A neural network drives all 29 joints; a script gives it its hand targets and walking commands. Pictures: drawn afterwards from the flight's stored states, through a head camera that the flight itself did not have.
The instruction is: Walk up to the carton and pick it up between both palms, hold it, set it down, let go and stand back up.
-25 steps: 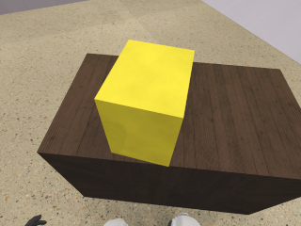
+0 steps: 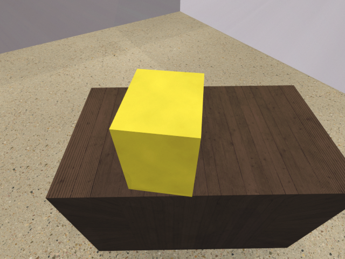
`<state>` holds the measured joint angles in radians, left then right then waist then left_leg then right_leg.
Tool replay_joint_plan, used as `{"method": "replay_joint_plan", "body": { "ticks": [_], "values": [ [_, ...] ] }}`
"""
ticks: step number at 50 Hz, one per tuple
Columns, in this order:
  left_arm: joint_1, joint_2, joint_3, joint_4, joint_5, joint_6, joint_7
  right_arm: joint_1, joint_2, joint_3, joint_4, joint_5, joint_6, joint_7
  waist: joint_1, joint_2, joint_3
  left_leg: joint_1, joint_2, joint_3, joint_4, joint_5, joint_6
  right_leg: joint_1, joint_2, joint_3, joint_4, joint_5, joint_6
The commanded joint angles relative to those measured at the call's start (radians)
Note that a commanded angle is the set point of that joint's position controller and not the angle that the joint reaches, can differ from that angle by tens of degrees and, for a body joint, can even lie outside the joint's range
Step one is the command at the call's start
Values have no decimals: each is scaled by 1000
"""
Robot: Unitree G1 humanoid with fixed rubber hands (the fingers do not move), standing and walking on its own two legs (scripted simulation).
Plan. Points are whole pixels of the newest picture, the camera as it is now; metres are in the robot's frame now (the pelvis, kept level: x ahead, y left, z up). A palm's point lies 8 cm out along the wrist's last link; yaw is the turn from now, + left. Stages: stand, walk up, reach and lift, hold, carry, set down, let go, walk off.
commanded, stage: walk up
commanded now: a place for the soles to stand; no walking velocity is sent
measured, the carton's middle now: (164, 133) +0.47 +0.03 +0.01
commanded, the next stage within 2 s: none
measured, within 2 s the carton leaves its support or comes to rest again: neither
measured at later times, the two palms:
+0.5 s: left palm out of the picture +0.10 +0.35 -0.12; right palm out of the picture +0.05 -0.29 -0.07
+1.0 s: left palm out of the picture +0.10 +0.34 -0.09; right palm out of the picture +0.10 -0.28 -0.09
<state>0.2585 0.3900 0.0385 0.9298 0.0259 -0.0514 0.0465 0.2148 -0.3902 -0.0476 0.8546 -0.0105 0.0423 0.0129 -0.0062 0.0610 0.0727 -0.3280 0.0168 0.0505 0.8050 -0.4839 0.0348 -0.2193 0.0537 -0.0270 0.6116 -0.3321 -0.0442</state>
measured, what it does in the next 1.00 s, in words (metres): steps on the spot: left foot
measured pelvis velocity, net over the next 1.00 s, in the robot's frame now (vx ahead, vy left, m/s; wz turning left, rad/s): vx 0.01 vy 0.03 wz -0.01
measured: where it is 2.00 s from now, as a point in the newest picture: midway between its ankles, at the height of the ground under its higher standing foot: outside the picture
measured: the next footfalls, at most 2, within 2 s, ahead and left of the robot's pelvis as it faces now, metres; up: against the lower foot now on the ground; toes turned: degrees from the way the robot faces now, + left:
left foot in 0.16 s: +0.08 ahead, +0.16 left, +0.00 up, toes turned +1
right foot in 1.88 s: +0.21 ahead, -0.09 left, +0.00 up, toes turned -2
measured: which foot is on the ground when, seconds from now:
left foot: up 0.00-0.14, down 0.16-1.00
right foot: down 0.00-1.00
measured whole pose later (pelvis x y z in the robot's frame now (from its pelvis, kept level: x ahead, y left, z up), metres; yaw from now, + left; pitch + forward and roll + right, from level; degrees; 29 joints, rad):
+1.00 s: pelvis +0.01 +0.03 +0.02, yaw +0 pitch -1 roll +0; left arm 0.12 0.40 0.03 1.03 0.01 0.01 -0.02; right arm 0.10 -0.38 -0.01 1.06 0.00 -0.03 -0.01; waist 0.01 -0.01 0.06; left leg -0.20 0.06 -0.01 0.45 -0.22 -0.05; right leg -0.17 -0.01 0.01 0.46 -0.27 0.01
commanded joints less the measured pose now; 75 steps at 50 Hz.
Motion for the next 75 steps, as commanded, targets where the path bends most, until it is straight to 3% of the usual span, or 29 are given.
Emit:
{"method": "replay_joint_plan", "body": {
  "ticks": [1,2,4,6,8,10,15,19,21,27,28,36,41,43,47,49,50,52,57,58,61,63,65,68,69,71,72,74,75],
  "values": [
    [-124,232,36,-81,-16,-32,-8,-11,-156,-35,-6,22,-48,6,-46,-207,57,71,39,-63,-193,119,-6,-130,-250,165,-207,336,-90],
    [-125,216,38,-67,-23,-32,-9,2,-138,-33,18,12,-47,5,-47,-162,36,126,16,-55,-203,265,-8,-153,-230,178,-210,342,-76],
    [-111,260,39,-63,-14,-15,-18,-11,-160,-37,29,4,-51,-6,-27,-218,-35,208,-6,-26,-271,333,-24,-110,-198,146,-171,367,-52],
    [-131,224,37,-70,-22,6,-28,-8,-187,-36,57,-3,-67,-19,-13,-185,-48,228,25,-58,-342,347,-30,-147,-183,141,-131,226,-33],
    [-162,199,32,-88,-15,33,-45,20,-216,-51,88,-6,-78,-27,-17,-145,-78,205,73,-122,-342,247,-10,-173,-138,112,-148,-72,-25],
    [-135,222,49,-40,-1,47,-51,-61,-262,-49,79,-3,-77,-21,19,-80,4,-11,159,-244,-441,-92,27,-81,-112,109,-140,-189,-9],
    [-151,172,40,-30,-14,45,-62,-51,-235,-27,112,-10,-111,-31,7,-22,-70,11,167,-225,-425,279,32,6,-107,90,-67,111,-13],
    [-139,181,32,-14,-21,55,-68,-119,-235,-11,101,1,-123,-34,36,73,-93,73,158,-165,-394,414,26,21,-137,108,-85,220,-7],
    [-175,203,26,7,-20,54,-67,-98,-236,-10,121,5,-121,-35,21,48,-110,115,157,-161,-398,460,30,21,-133,95,-86,195,2],
    [-170,202,28,30,-20,61,-73,-125,-243,-9,115,1,-99,-34,6,85,-122,81,157,-144,-443,247,5,32,-134,101,-143,130,-2],
    [-142,219,27,37,-13,63,-75,-138,-236,-8,111,1,-100,-37,22,11,-87,97,157,-136,-420,255,20,34,-135,110,-162,170,3],
    [-180,220,36,44,-24,43,-69,-143,-188,0,125,17,-81,-31,-8,-146,-98,212,78,-66,-328,301,-10,-66,-204,198,-300,159,-11],
    [-180,204,23,59,-18,45,-63,-118,-201,-9,165,11,-86,-32,-3,-230,-89,221,97,-111,-356,432,-15,-38,-181,119,-249,235,11],
    [-181,206,31,59,-15,47,-62,-140,-208,-7,141,5,-85,-34,3,-151,-53,189,104,-108,-392,422,-18,-40,-175,121,-263,193,11],
    [-164,188,21,53,-26,51,-61,-149,-197,-1,167,15,-88,-34,13,-142,-89,206,116,-118,-394,440,-9,4,-186,121,-274,230,12],
    [-184,188,24,48,-24,52,-62,-141,-220,-3,167,-1,-90,-35,-1,-27,-111,200,114,-103,-419,478,-13,26,-158,101,-205,271,4],
    [-187,194,24,47,-21,49,-58,-139,-218,-1,169,-5,-92,-37,14,-78,-109,182,130,-124,-413,500,-14,57,-156,95,-215,289,8],
    [-178,195,34,52,-21,51,-59,-155,-213,5,170,7,-93,-35,3,-28,-129,212,134,-123,-411,511,-11,41,-165,81,-206,307,14],
    [-197,182,18,43,-21,61,-62,-153,-217,4,172,9,-95,-39,10,-60,-158,185,140,-137,-420,514,7,109,-154,74,-217,290,12],
    [-209,195,25,44,-27,59,-60,-137,-221,5,177,4,-89,-40,-5,12,-142,193,131,-106,-417,517,-4,88,-164,73,-212,316,11],
    [-184,199,33,60,-20,58,-59,-144,-223,1,172,6,-90,-39,11,11,-156,189,131,-119,-408,592,4,114,-152,73,-201,363,10],
    [-170,189,38,37,-10,38,-69,-126,-247,-18,173,-19,-89,-14,-2,70,-165,201,97,-130,-444,44,43,63,-112,54,-168,-103,-12],
    [-106,224,49,40,-5,32,-71,-136,-242,-21,147,-11,-81,-1,20,18,-103,100,100,-146,-433,-104,51,90,-137,103,-229,-212,-29],
    [-57,290,72,47,-6,27,-65,-191,-194,-7,110,-13,-78,0,62,-246,43,-160,-23,-11,-183,-8,1,141,-274,340,-430,-331,-101],
    [-87,322,82,37,1,26,-67,-183,-182,-8,100,-22,-81,5,57,-226,87,-136,-10,6,-115,31,-10,76,-351,390,-448,-292,-135],
    [-54,293,81,12,0,17,-59,-165,-193,-8,79,-10,-94,9,57,-266,164,-177,9,-43,-92,-20,0,61,-360,335,-396,24,-163],
    [-108,292,80,-5,7,16,-62,-106,-169,-5,99,-5,-108,10,-4,-301,160,-144,20,-20,-267,-40,19,97,-319,263,-291,232,-165],
    [-179,218,56,-35,-20,20,-70,40,-192,-24,146,-7,-129,3,-81,-206,117,176,4,-41,-478,285,4,-58,-189,66,-33,469,-63],
    [-207,158,39,-77,-31,19,-70,164,-275,-60,169,-12,-136,-10,-126,66,24,362,163,-259,-483,587,3,-237,-82,-8,229,248,2]
  ]
}}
